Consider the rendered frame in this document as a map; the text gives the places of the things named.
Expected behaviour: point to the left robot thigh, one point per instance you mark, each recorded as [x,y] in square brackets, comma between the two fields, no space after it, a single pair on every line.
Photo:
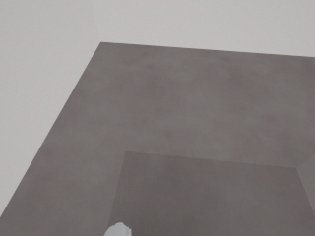
[118,230]

